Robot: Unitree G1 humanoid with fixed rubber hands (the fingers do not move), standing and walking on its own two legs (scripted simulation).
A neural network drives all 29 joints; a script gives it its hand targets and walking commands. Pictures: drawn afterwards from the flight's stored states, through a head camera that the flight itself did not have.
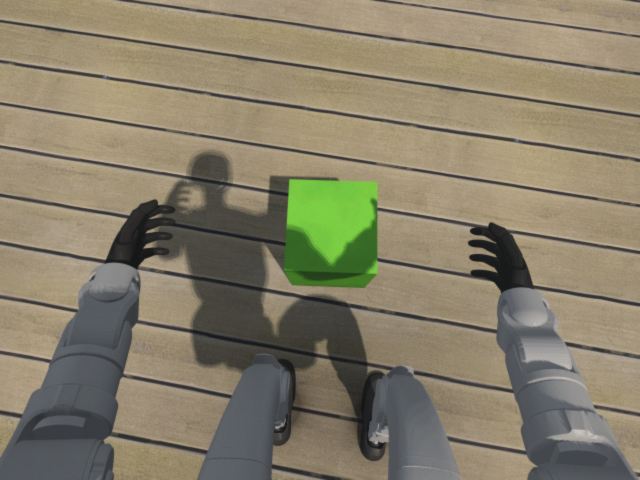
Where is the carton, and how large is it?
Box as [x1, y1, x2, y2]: [284, 179, 376, 287]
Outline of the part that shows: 289,179 284,270 291,283 298,285 364,287 376,274 376,182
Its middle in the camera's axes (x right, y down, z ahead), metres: +0.03 -0.01 +0.98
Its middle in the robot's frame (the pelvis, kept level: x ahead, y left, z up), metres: +0.52 +0.00 -0.57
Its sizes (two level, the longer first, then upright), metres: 0.210 0.200 0.250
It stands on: the floor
